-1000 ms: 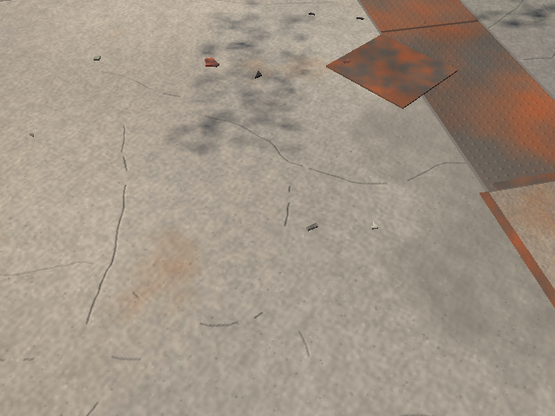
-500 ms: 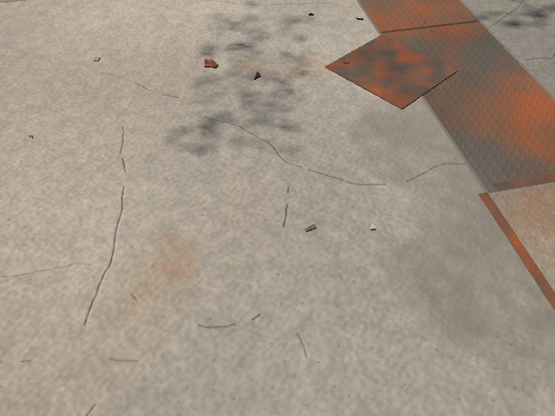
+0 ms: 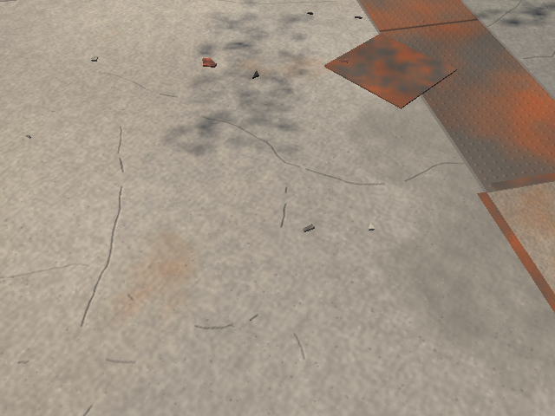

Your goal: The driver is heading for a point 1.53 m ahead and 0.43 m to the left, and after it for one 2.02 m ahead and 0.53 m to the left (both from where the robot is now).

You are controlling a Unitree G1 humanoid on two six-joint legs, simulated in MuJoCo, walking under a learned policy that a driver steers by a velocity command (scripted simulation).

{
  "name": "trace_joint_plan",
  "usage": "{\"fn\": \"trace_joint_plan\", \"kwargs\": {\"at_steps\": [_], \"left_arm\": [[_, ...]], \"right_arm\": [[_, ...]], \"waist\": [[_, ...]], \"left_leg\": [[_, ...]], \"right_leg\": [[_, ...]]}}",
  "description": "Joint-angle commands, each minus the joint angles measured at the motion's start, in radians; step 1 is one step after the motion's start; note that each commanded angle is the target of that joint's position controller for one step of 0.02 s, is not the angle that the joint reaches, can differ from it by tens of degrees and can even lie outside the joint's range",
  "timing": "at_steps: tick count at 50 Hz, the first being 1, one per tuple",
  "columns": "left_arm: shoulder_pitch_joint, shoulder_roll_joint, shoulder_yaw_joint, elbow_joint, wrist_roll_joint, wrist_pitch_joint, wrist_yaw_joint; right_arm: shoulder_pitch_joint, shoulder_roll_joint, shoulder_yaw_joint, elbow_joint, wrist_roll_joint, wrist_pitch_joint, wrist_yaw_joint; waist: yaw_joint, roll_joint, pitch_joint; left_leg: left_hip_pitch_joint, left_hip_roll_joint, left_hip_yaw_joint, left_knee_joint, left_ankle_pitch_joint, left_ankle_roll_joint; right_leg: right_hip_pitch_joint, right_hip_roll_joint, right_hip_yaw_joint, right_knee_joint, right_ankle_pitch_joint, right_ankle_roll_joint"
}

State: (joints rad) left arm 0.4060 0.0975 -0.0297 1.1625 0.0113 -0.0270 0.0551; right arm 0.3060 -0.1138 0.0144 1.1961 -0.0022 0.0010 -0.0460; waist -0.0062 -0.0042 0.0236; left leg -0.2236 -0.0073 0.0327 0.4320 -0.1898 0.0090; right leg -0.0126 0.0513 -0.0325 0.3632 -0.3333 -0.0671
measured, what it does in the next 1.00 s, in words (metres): steps on the spot: left foot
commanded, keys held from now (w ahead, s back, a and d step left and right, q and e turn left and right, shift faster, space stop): no key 0.64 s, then w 0.16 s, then no key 0.20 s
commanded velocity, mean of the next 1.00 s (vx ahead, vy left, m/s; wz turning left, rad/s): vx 0.05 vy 0.00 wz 0.00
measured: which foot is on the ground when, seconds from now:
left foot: down 0.00-0.72, up 0.74-0.94, down 0.96-1.00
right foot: down 0.00-0.96, up 0.98-1.00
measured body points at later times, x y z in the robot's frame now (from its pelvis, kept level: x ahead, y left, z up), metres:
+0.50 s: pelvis +0.00 +0.00 +0.00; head +0.01 -0.01 +0.45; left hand -0.07 +0.19 -0.16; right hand -0.04 -0.21 -0.17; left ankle +0.03 +0.12 -0.74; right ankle -0.09 -0.07 -0.74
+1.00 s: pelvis +0.07 +0.03 -0.02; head +0.10 +0.05 +0.43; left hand -0.07 +0.23 -0.16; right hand +0.12 -0.20 -0.16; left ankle +0.12 +0.11 -0.74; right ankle -0.08 -0.07 -0.72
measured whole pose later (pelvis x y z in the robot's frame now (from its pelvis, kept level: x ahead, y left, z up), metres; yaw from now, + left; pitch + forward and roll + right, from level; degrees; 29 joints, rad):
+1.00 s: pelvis +0.07 +0.03 -0.02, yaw +0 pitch -1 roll +0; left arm 0.55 0.13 -0.01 1.19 0.01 -0.05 0.04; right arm 0.22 -0.15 -0.03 1.05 -0.01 -0.07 -0.03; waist 0.02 -0.04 0.06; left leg -0.34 -0.01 0.12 0.61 -0.22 0.08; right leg -0.04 0.01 -0.03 0.67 -0.50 -0.03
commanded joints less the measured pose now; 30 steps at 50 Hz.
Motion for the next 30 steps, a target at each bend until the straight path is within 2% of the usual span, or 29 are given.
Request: {"fn": "trace_joint_plan", "kwargs": {"at_steps": [1,30], "left_arm": [[0.118,0.062,0.008,0.007,0.000,-0.001,0.002],[0.142,0.055,0.009,0.003,-0.001,-0.004,0.001]], "right_arm": [[0.081,-0.059,-0.007,0.001,0.000,-0.002,-0.002],[0.103,-0.048,-0.004,0.000,0.001,-0.002,-0.002]], "waist": [[-0.001,-0.011,0.079],[0.002,-0.011,0.087]], "left_leg": [[0.048,0.097,-0.096,-0.032,0.171,0.031],[0.042,0.099,-0.090,-0.023,0.169,0.026]], "right_leg": [[-0.127,-0.154,0.104,-0.070,0.333,0.004],[-0.122,-0.155,0.100,-0.069,0.356,0.006]]}}
Velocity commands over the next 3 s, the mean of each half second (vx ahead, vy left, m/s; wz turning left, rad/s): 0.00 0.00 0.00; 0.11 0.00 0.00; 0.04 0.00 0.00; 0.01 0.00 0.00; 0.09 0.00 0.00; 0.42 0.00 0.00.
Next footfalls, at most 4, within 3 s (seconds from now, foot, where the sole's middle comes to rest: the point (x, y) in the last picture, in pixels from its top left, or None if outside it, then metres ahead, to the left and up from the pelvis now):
0.96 left None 0.16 0.12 -0.78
1.26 right None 0.15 -0.08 -0.78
2.64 right None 0.26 -0.10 -0.78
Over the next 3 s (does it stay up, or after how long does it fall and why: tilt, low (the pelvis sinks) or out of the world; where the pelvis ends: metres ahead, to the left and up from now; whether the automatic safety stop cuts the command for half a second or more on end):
stays up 0.35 -0.03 0.00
